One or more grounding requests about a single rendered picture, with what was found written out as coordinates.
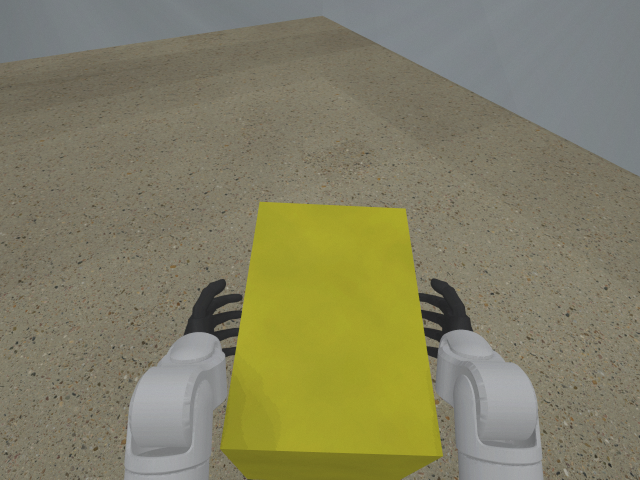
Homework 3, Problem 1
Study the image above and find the left robot forearm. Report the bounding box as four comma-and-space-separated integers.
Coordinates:
124, 332, 227, 480

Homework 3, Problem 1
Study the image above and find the robot right hand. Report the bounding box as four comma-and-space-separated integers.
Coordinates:
418, 278, 473, 358

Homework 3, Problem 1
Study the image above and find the right robot forearm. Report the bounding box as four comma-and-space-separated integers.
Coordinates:
435, 330, 544, 480

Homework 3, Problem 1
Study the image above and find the robot left hand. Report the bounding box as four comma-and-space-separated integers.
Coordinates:
184, 279, 243, 357

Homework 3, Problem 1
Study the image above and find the carton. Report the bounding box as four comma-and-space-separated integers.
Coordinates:
220, 202, 443, 480

